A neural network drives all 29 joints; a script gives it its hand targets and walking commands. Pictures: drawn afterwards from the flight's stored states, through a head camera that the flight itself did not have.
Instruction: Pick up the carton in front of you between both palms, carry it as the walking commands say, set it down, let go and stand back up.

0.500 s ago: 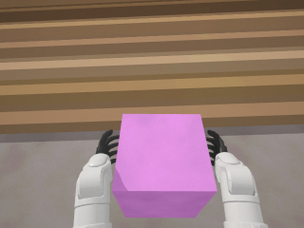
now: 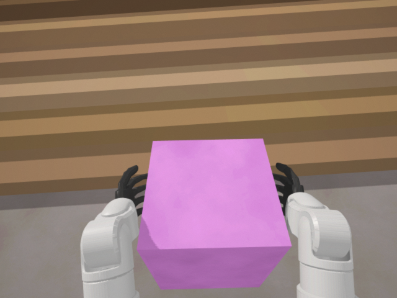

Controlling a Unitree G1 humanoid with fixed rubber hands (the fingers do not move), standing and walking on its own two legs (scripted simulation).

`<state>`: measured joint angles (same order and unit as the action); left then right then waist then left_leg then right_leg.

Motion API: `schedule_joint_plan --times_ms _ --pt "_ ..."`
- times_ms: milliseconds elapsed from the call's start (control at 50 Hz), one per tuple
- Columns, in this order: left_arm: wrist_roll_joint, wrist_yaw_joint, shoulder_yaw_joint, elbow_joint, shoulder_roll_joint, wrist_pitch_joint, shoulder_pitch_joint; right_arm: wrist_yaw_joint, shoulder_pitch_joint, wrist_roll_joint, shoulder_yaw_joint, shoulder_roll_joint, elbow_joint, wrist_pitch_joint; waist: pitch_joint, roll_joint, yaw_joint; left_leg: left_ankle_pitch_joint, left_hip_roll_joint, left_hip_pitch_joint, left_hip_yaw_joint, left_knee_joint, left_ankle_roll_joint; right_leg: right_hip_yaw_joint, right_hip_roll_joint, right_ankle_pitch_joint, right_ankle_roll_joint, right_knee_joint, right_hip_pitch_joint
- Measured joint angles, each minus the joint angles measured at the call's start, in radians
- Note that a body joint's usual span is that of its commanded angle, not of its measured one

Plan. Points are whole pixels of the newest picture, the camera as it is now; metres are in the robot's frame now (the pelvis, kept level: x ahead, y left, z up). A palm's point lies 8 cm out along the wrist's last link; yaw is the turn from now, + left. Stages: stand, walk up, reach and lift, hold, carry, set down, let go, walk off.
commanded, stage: carry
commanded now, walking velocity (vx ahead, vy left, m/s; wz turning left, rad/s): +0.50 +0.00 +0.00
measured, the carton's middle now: (209, 218) +0.28 -0.01 +0.03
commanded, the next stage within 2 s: none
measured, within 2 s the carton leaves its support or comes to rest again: neither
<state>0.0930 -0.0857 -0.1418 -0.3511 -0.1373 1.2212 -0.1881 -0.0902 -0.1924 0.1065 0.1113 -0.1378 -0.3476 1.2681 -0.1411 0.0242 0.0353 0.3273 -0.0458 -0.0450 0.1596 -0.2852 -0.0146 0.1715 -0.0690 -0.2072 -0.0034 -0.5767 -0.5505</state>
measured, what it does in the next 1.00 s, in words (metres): walks ahead: right foot, then left foot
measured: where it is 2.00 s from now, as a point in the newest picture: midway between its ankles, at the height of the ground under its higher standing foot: (199, 203)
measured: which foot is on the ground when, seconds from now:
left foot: down 0.00-0.08, up 0.10-0.54, down 0.56-1.00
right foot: up 0.00-0.02, down 0.04-0.58, up 0.60-1.00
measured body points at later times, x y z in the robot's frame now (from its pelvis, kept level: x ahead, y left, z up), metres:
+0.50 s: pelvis +0.31 -0.01 +0.00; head +0.33 -0.02 +0.45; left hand +0.60 +0.14 +0.11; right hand +0.60 -0.16 +0.10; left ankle +0.46 +0.10 -0.71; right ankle +0.16 -0.09 -0.74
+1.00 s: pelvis +0.64 +0.00 -0.01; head +0.66 +0.01 +0.44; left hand +1.02 +0.16 +0.16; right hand +1.02 -0.14 +0.16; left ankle +0.49 +0.08 -0.74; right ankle +0.80 -0.10 -0.72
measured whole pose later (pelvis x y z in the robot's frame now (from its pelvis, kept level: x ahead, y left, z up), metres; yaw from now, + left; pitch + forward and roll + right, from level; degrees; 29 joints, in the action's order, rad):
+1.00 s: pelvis +0.64 +0.00 -0.01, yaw +1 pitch +4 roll +0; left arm 0.06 -0.11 -0.24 -0.03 0.02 1.32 -0.79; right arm -0.11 -0.78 0.06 0.21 0.01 -0.03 1.36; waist -0.02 -0.01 0.01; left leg 0.44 -0.01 -0.05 0.17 -0.43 0.03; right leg 0.13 -0.04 -0.05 0.06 -0.62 -0.63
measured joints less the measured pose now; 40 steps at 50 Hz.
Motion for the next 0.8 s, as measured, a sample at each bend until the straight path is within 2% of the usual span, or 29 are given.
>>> schedule_joint_plan --times_ms 40,80,120,140,160,200,260,380,440,520,560,580,620,660,720,800 --pt "0.001 0.000 -0.006 0.001 -0.003 0.005 -0.017 0.000 -0.013 0.002 0.007 -0.002 -0.003 0.006 0.011 0.003 -0.003 0.079 -0.016 0.026 -0.010 -0.076 -0.023 0.038 0.014 0.031 0.009 0.091 0.049" --pt "0.006 0.000 -0.005 0.026 -0.008 -0.002 -0.043 0.000 -0.023 -0.002 0.019 0.009 0.000 0.005 0.022 0.021 -0.017 0.157 -0.056 -0.027 -0.026 -0.294 -0.021 0.070 0.024 0.111 0.064 0.045 0.063" --pt "0.013 0.000 0.003 0.057 -0.010 -0.007 -0.053 0.001 -0.022 -0.007 0.025 0.020 0.014 0.006 0.040 0.019 -0.031 0.140 -0.050 -0.173 -0.087 -0.603 0.003 0.082 0.026 0.044 0.101 0.004 0.078" --pt "0.014 0.000 0.005 0.064 -0.009 -0.007 -0.047 0.001 -0.018 -0.006 0.027 0.017 0.022 0.007 0.049 0.015 -0.035 0.118 -0.042 -0.245 -0.101 -0.719 0.018 0.084 0.028 0.020 0.107 0.019 0.100" --pt "0.013 0.001 0.003 0.065 -0.007 -0.006 -0.037 0.001 -0.013 -0.002 0.028 0.008 0.029 0.004 0.056 0.010 -0.038 0.080 -0.041 -0.311 -0.103 -0.791 0.029 0.084 0.030 0.014 0.103 0.050 0.127" --pt "0.007 0.001 0.001 0.051 -0.003 -0.010 -0.012 0.001 0.004 0.003 0.019 -0.004 0.032 -0.010 0.068 0.001 -0.044 -0.009 -0.049 -0.420 -0.094 -0.836 0.036 0.081 0.037 0.024 0.094 0.125 0.184" --pt "-0.001 0.002 0.007 0.018 0.001 -0.035 0.014 0.002 0.019 0.001 -0.007 0.002 0.012 -0.036 0.078 -0.014 -0.055 -0.105 -0.061 -0.535 -0.078 -0.781 0.026 0.069 0.041 0.026 0.089 0.222 0.266" --pt "-0.014 0.003 0.020 -0.053 0.004 -0.060 0.034 0.002 0.037 0.000 -0.028 0.005 -0.062 -0.056 0.069 -0.023 -0.051 -0.223 -0.057 -0.626 -0.040 -0.519 0.004 0.046 0.042 -0.015 0.063 0.349 0.430" --pt "-0.018 0.003 0.023 -0.091 0.003 -0.048 0.024 0.001 0.037 0.000 -0.029 0.005 -0.109 -0.045 0.062 -0.017 -0.045 -0.278 -0.042 -0.612 -0.011 -0.383 0.017 0.038 0.043 -0.064 0.039 0.376 0.514" --pt "-0.018 0.003 0.018 -0.147 -0.003 -0.013 -0.016 -0.004 0.004 -0.008 -0.013 0.001 -0.176 -0.009 0.063 -0.018 -0.039 -0.328 -0.008 -0.532 0.038 -0.237 0.051 0.027 0.040 -0.166 0.000 0.361 0.627" --pt "-0.015 0.002 0.003 -0.166 -0.007 0.009 -0.049 -0.005 -0.034 -0.010 0.002 -0.005 -0.187 0.012 0.065 -0.028 -0.035 -0.279 0.018 -0.449 0.067 -0.186 0.072 0.012 0.018 -0.266 -0.015 0.223 0.635" --pt "-0.015 0.002 -0.007 -0.159 -0.002 0.020 -0.072 -0.005 -0.054 -0.007 0.009 -0.011 -0.174 0.015 0.067 -0.050 -0.024 -0.220 0.030 -0.448 0.077 -0.233 0.096 0.004 -0.012 -0.287 -0.012 0.075 0.589" --pt "-0.014 0.001 -0.024 -0.135 0.012 0.045 -0.110 -0.007 -0.098 -0.003 0.018 -0.013 -0.135 0.030 0.080 -0.053 -0.009 -0.147 0.030 -0.440 0.081 -0.296 0.122 -0.076 -0.008 -0.267 0.005 -0.303 0.427" --pt "-0.014 -0.001 -0.036 -0.106 0.017 0.068 -0.147 -0.010 -0.128 -0.002 0.028 -0.008 -0.110 0.049 0.097 -0.043 -0.005 -0.132 0.030 -0.392 0.078 -0.270 0.123 -0.123 0.010 -0.215 0.029 -0.535 0.278" --pt "-0.007 -0.005 -0.051 -0.074 0.013 0.083 -0.213 -0.013 -0.177 -0.010 0.054 0.003 -0.090 0.062 0.110 -0.035 -0.006 -0.119 0.038 -0.308 0.071 -0.189 0.115 -0.132 -0.006 -0.125 0.042 -0.586 0.105" --pt "-0.006 -0.013 -0.059 0.014 0.044 0.076 -0.328 -0.016 -0.293 -0.027 0.082 0.047 -0.007 0.062 0.113 -0.035 -0.008 -0.091 0.045 -0.209 0.054 -0.115 0.106 -0.125 -0.029 -0.057 0.033 -0.483 -0.054"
